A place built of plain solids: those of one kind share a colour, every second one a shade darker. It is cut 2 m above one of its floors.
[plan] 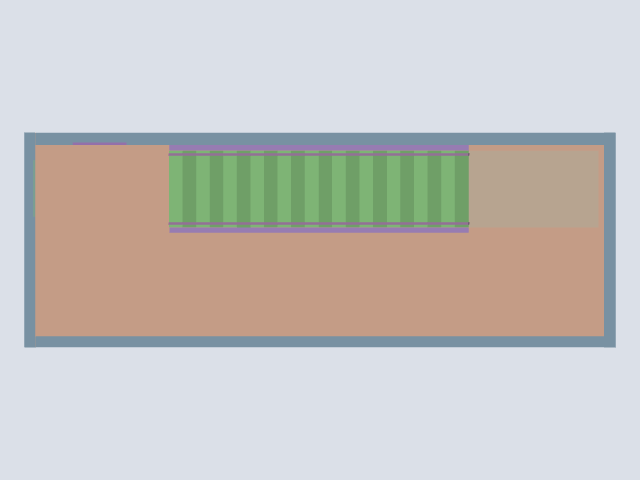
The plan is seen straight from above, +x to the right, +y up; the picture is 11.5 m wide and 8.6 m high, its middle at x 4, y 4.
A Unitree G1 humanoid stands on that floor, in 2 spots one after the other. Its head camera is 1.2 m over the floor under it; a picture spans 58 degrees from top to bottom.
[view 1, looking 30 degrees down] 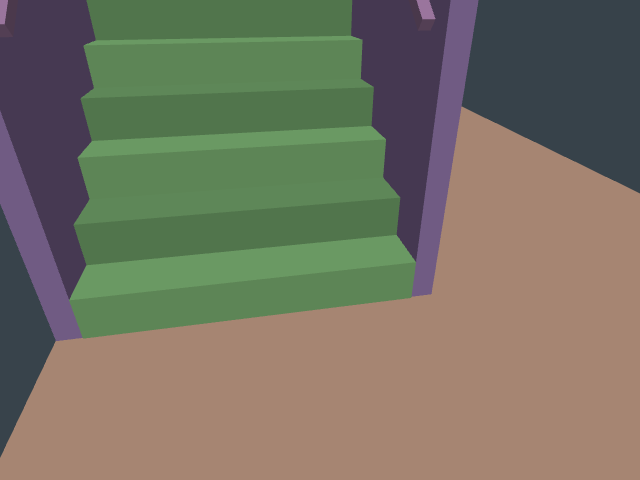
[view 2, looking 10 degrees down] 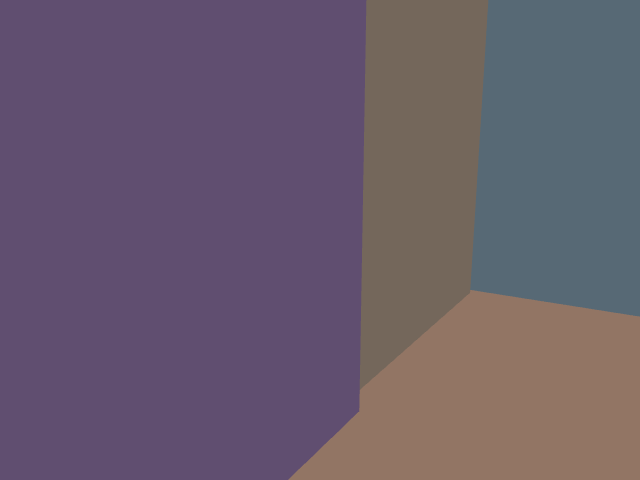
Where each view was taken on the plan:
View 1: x -0.15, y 4.92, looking -11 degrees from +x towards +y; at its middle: tread_slab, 1.99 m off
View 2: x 4.94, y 3.20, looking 34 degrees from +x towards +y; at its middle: wall_wall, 1.68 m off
